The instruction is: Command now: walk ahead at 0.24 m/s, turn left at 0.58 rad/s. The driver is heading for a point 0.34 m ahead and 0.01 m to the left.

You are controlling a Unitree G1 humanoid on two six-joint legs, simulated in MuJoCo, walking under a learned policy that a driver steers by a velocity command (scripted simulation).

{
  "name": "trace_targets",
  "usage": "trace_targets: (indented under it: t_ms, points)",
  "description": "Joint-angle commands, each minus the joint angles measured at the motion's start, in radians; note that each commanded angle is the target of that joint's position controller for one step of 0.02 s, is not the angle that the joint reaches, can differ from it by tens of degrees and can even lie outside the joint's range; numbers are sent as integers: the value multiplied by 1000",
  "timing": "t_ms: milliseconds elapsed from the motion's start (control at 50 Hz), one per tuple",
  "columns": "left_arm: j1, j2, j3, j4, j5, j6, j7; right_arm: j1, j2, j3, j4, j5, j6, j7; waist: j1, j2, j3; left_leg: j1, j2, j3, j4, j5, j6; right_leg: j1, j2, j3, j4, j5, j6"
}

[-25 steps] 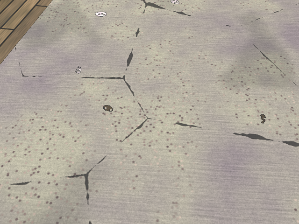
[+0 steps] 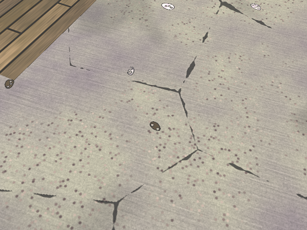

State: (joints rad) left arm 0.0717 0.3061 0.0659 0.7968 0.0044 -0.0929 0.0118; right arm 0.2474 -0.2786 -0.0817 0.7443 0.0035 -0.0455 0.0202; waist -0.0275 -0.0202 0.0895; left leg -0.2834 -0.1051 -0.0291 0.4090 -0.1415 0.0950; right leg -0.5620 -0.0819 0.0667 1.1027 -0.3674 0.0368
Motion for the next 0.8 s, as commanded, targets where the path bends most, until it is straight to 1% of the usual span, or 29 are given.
trace_targets:
  t_ms: [20,60,100,160,200,220,240,260,280,300,320,340,360,380,400,420,460,500,520,540,560,580,600,620,640,660,680,720,800]
  points:
    - [70,65,17,-38,12,22,11,-30,-184,-49,-83,6,-6,-27,52,52,-165,65,234,-190,-80,689,177,19,31,-24,-161,102,40]
    - [26,53,9,-53,8,27,8,-22,-185,-50,-85,15,15,-41,35,90,-196,53,202,-174,-57,628,138,64,63,-24,-290,222,48]
    - [-25,57,7,-70,0,32,1,-15,-181,-49,-87,16,32,-51,14,117,-207,55,196,-198,-39,530,107,92,87,-16,-386,304,48]
    - [-74,76,12,-92,-2,34,-7,-7,-171,-45,-87,12,49,-57,-3,136,-191,85,208,-284,8,396,89,98,108,13,-483,288,44]
    - [-47,100,21,-85,1,25,-13,-21,-153,-37,-93,7,53,-61,8,154,-188,125,224,-339,58,334,81,120,103,23,-546,260,27]
    - [-23,104,24,-80,4,17,-16,-37,-144,-32,-96,7,52,-63,24,164,-185,130,219,-357,91,309,71,157,100,18,-595,281,9]
    - [10,104,26,-73,10,7,-16,-53,-129,-25,-100,8,50,-64,51,160,-185,117,189,-352,142,270,44,235,86,7,-689,397,-19]
    - [35,144,31,-78,29,-1,-11,-24,-86,-10,-107,-6,43,-63,45,83,-235,71,125,-302,262,161,0,373,-33,99,-702,654,-71]
    - [34,186,32,-89,52,6,-4,101,-50,0,-99,-20,35,-62,-24,-127,-286,-102,-1,-204,461,-351,-58,570,-227,305,-658,1066,-216]
    - [87,136,24,-57,40,20,-5,159,-93,-3,-95,-6,39,-61,-26,-262,-339,-213,-6,-160,619,-605,-113,610,-372,533,-695,977,-366]
    - [67,94,12,-75,14,24,-11,127,-174,-22,-77,1,52,-63,4,-146,-306,-237,32,-180,729,-563,-143,577,-320,516,-714,785,-360]
    - [52,83,8,-76,9,33,-14,57,-191,-31,-76,5,70,-68,22,-86,-260,-266,43,-160,786,-505,-161,540,-260,408,-711,661,-311]
    - [30,84,4,-79,8,41,-16,31,-181,-32,-71,4,87,-73,21,-60,-221,-265,52,-150,788,-464,-171,478,-218,342,-732,562,-282]
    - [1,86,2,-79,6,49,-14,17,-166,-29,-74,2,97,-73,13,-67,-190,-235,71,-148,755,-420,-176,411,-193,300,-759,474,-267]
    - [-20,88,0,-74,10,58,-13,18,-132,-19,-73,5,101,-69,-3,-88,-167,-176,81,-114,672,-390,-177,344,-145,233,-784,416,-243]
    - [-33,82,-1,-69,12,65,-12,24,-99,-8,-68,5,99,-66,-8,-115,-162,-128,85,-70,576,-369,-179,317,-105,177,-795,390,-228]
    - [-18,82,1,-55,10,73,-9,6,-63,7,-59,0,89,-63,15,-151,-180,-49,97,-24,405,-344,-178,328,-85,136,-793,397,-228]
    - [16,99,5,-39,5,77,-6,-8,-75,7,-50,2,82,-59,36,-160,-203,3,103,-16,270,-259,-166,364,-106,156,-782,369,-241]
    - [15,102,4,-36,0,80,-5,5,-80,4,-39,3,81,-57,26,-153,-206,44,102,-8,183,-187,-154,359,-107,157,-772,328,-235]
    - [10,99,1,-33,-5,82,-5,23,-78,4,-23,0,80,-54,11,-144,-199,101,94,10,77,-99,-136,332,-100,150,-765,273,-219]
    - [33,88,-4,-23,-9,81,-5,19,-85,3,-19,-6,80,-51,9,-129,-185,151,94,6,1,-51,-112,294,-84,143,-766,198,-184]
    - [56,73,-11,-14,-4,75,-9,1,-117,1,-32,-20,79,-52,19,-85,-180,208,156,-63,-9,6,-79,233,-67,126,-754,117,-129]
    - [78,56,-15,-17,13,65,-16,-23,-180,-11,-39,-27,82,-55,65,48,-161,172,236,-151,2,-2,-28,200,10,40,-707,35,-74]
    - [53,26,-22,-13,19,61,-18,-33,-126,1,-21,-29,75,-46,67,140,-149,26,234,-156,-37,-192,-1,309,59,-37,-679,70,-27]
    - [25,35,-21,-9,22,62,-17,-59,-76,16,-28,-34,64,-39,56,131,-110,-36,212,-148,-67,-289,-15,354,61,-35,-659,128,-9]
    - [26,39,-19,2,18,64,-14,-61,-70,19,-20,-38,54,-37,56,126,-90,-57,195,-133,-72,-299,-39,368,57,-31,-652,155,-15]
    - [36,47,-16,13,13,67,-8,-58,-82,18,-15,-34,44,-37,57,123,-73,-62,184,-122,-66,-262,-56,369,51,-25,-646,179,-26]
    - [55,57,-13,32,11,70,-3,-28,-87,18,3,-25,28,-40,53,100,-66,-39,175,-110,-40,-168,-66,362,44,-14,-651,221,-36]
    - [63,49,-13,70,6,72,1,2,-79,23,29,-18,23,-45,44,65,-74,-3,165,-99,-16,-77,-62,370,44,-15,-647,273,-28]
